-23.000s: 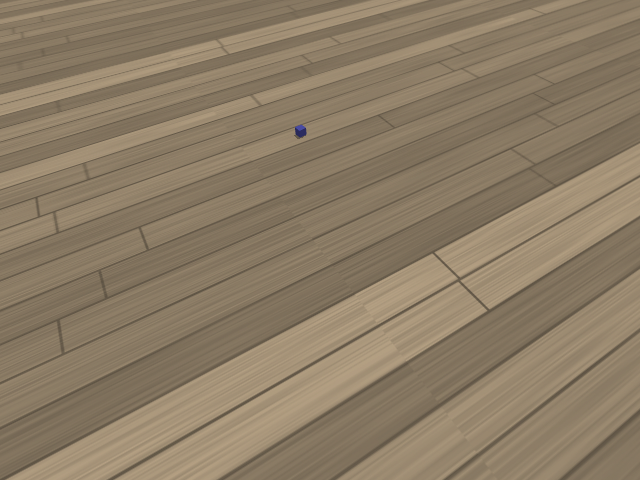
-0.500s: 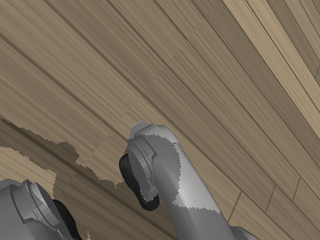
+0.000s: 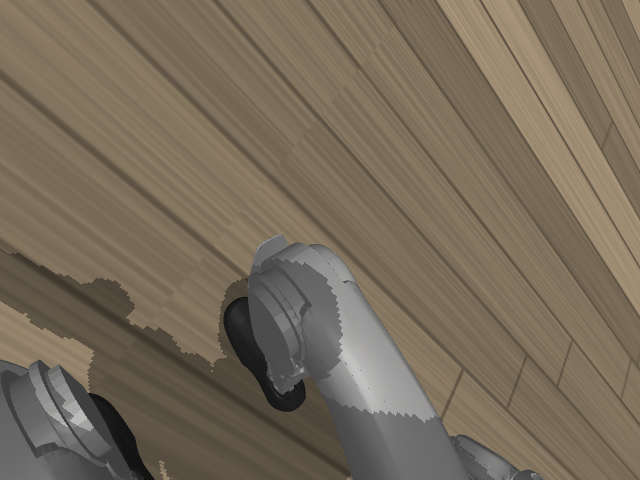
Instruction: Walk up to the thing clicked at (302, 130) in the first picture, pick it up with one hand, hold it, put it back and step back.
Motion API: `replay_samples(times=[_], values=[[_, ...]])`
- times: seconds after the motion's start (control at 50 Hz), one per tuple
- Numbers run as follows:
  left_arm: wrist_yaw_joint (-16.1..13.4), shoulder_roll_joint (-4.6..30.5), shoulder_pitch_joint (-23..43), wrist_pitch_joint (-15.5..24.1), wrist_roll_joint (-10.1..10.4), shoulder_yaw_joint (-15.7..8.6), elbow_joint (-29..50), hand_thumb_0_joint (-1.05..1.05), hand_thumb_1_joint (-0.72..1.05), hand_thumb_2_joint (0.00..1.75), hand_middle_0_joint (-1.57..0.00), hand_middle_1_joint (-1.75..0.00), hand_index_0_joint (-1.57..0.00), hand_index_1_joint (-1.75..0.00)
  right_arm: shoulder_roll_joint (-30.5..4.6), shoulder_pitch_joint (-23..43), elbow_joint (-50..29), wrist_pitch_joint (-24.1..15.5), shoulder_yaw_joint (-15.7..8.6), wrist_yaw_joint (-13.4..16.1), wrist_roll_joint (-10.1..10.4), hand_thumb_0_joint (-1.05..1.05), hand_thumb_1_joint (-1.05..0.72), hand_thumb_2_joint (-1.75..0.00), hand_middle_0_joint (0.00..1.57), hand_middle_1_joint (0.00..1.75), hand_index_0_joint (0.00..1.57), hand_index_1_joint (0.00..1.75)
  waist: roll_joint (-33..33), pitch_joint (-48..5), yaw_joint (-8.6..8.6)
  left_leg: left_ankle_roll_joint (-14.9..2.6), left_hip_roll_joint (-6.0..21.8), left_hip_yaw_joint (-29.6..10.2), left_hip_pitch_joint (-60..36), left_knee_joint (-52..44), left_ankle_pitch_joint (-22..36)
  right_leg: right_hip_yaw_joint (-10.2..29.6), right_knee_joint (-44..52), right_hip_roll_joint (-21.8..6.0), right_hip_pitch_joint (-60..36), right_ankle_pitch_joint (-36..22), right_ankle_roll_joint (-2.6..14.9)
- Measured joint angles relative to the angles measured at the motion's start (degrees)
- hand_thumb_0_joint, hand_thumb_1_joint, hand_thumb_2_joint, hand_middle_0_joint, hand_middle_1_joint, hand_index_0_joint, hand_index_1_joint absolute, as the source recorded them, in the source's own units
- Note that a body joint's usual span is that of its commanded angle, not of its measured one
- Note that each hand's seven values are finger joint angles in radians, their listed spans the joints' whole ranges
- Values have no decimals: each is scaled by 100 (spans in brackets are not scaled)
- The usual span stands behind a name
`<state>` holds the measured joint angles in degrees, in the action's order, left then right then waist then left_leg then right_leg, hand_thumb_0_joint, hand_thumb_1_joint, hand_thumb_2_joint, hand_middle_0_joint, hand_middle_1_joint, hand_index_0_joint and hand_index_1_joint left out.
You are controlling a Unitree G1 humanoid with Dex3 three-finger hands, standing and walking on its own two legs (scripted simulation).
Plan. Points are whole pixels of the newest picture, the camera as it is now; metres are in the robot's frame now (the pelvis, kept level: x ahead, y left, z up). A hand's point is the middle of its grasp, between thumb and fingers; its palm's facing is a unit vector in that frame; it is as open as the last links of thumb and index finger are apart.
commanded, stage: rest palm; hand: left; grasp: from above
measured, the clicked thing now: out of the picture +0.47 +0.33 -0.30
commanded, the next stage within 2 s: close in 0.06 s
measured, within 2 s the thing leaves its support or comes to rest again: neither
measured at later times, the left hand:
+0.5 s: hand out of the picture +0.46 +0.31 -0.27, palm faces -0.31 -0.32 -0.89, open 13.1 cm
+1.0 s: hand out of the picture +0.46 +0.31 -0.28, palm faces -0.31 -0.32 -0.89, open 10.8 cm
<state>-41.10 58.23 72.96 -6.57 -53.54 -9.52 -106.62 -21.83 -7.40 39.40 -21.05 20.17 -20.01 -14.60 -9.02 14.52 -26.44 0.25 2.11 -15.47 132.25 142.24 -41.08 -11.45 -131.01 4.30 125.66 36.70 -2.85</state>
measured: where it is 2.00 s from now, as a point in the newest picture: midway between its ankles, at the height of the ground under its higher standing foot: (206, 422)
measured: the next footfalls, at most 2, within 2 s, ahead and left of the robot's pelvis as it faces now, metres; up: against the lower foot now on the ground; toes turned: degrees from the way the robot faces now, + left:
none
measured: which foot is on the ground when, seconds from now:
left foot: down 0.00-1.00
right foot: down 0.00-1.00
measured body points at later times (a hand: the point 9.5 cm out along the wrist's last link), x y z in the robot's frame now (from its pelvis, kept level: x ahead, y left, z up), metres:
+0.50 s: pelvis +0.00 +0.00 +0.01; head +0.31 +0.12 +0.30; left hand +0.48 +0.32 -0.22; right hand +0.01 -0.24 -0.03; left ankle +0.06 +0.13 -0.29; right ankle +0.12 -0.11 -0.29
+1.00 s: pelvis +0.00 +0.00 +0.01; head +0.32 +0.12 +0.30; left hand +0.48 +0.32 -0.23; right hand +0.01 -0.24 -0.03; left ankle +0.06 +0.13 -0.29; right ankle +0.12 -0.11 -0.29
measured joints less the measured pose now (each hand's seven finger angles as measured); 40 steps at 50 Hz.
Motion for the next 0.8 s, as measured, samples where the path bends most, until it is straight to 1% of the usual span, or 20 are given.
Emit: replay_samples(times=[0.12,0.24,0.28,0.4,0.5,0.62,0.66,0.8], values=[[-29,82,48,-80,-9,-58,15,0,-54,98,-13,-98,-11,-100,-43,-11,-81,30,33,-26,20,0,-92,-90,20,30,19,30,-16,24,-50,5,10,-41,-9,-10,-26,-34,42,15,-18,5,0],[30,179,29,-156,60,-41,54,0,-52,98,-14,-97,-12,-99,-76,-14,-158,55,63,-24,24,0,-92,-90,20,30,19,30,-23,72,-92,-8,25,-49,-33,-25,-26,-40,72,29,-43,-9,-12],[63,185,17,-158,83,-42,78,0,-50,97,-16,-96,-14,-98,-73,-27,-167,65,54,-12,29,1,-92,-90,20,30,19,30,-20,80,-84,-12,32,-49,-33,-32,-21,-40,85,35,-43,-20,-15],[118,137,19,-131,135,103,108,0,-42,90,-21,-91,-20,-93,-82,-47,-169,72,68,19,27,1,-92,-90,20,30,19,30,-23,85,-67,-17,27,-50,-37,-56,7,-43,115,32,-58,-43,-17],[116,91,1,-97,108,177,115,0,-35,84,-25,-88,-25,-88,-76,-42,-154,76,82,43,20,1,-92,-90,20,30,19,30,-28,72,-69,-13,32,-67,-50,-70,5,-58,141,38,-75,-50,-14],[56,82,5,-102,85,160,124,0,-28,79,-31,-83,-30,-83,-88,-20,-170,66,104,39,11,1,-92,-90,20,30,19,30,-36,66,-94,-15,42,-76,-49,-72,-3,-64,153,48,-72,-53,-20],[38,100,15,-119,77,117,135,0,-25,76,-33,-81,-32,-81,-90,-14,-190,61,102,37,13,1,-92,-90,20,30,19,30,-42,76,-105,-17,43,-77,-47,-73,-2,-64,156,49,-71,-56,-21],[81,135,15,-186,134,101,171,0,-15,69,-40,-74,-40,-74,-95,-14,-240,67,93,37,30,1,-92,-90,20,30,19,30,-44,106,-97,-23,50,-72,-31,-85,3,-61,171,53,-55,-65,-24]])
